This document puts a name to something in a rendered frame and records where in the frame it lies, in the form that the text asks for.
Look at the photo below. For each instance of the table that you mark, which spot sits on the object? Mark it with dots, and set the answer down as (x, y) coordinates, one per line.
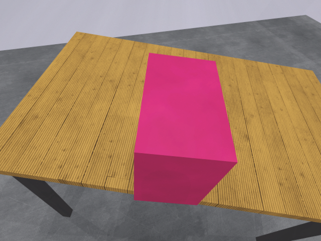
(78, 124)

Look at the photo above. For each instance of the carton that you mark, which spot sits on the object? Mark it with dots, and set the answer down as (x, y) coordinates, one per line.
(184, 145)

